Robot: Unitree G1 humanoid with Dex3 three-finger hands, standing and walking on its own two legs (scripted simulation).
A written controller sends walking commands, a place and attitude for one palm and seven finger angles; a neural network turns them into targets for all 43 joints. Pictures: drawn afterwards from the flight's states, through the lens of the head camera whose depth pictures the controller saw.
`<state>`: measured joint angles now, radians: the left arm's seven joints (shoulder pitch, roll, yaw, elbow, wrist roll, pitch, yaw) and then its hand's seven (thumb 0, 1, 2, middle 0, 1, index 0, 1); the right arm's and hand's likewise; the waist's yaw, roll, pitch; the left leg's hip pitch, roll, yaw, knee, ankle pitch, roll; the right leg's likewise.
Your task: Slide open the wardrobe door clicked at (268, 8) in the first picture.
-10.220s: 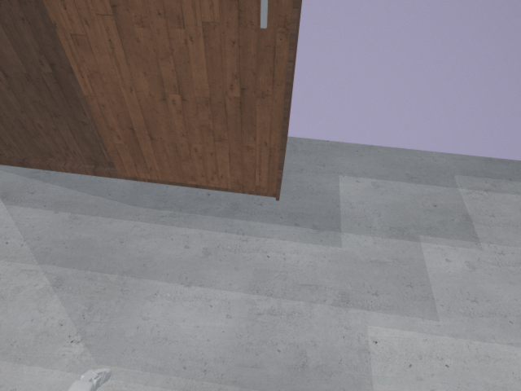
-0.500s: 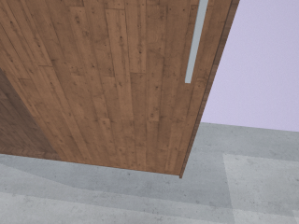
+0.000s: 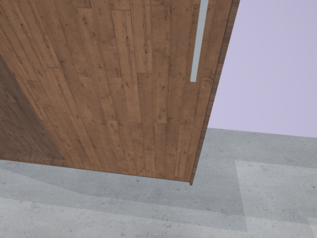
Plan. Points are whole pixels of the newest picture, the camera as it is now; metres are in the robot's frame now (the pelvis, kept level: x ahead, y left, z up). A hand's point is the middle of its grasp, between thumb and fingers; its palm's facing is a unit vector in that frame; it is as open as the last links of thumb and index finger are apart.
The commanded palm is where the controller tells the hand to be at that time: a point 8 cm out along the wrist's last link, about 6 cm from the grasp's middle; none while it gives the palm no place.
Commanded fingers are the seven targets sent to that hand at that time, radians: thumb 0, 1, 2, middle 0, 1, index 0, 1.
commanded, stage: come to a stop and stand still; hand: right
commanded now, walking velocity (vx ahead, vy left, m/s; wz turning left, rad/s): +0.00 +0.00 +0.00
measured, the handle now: (198, 38) +0.62 -0.07 +0.24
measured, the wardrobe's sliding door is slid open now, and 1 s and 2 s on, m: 0.00 0.00 0.00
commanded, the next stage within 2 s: look again from close up in 1.82 s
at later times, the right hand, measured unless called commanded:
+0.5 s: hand out of the picture -0.10 -0.19 -0.18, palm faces +0.07 +0.99 -0.15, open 7.4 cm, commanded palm none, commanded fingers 0.00 -0.90 -0.90 0.20 0.30 0.20 0.30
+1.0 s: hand out of the picture -0.11 -0.18 -0.16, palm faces +0.05 +0.98 -0.18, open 7.4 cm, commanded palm none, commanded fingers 0.00 -0.90 -0.90 0.20 0.30 0.20 0.30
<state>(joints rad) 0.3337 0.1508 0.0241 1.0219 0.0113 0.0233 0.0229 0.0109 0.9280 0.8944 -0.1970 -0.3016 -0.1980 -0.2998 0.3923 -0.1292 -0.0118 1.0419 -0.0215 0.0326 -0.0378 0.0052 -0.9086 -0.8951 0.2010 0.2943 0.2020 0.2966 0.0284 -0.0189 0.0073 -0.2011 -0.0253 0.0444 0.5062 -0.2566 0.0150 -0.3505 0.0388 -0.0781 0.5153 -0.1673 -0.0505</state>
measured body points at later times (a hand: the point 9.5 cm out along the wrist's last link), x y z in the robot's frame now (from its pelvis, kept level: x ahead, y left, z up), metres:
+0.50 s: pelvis -0.06 -0.03 +0.00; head -0.07 -0.05 +0.45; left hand -0.05 +0.21 -0.14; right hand -0.10 -0.24 -0.17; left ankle -0.05 +0.09 -0.73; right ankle -0.03 -0.12 -0.73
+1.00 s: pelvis -0.07 -0.01 +0.01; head -0.07 -0.01 +0.46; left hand -0.08 +0.21 -0.15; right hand -0.11 -0.23 -0.15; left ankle -0.05 +0.09 -0.73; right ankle -0.03 -0.12 -0.73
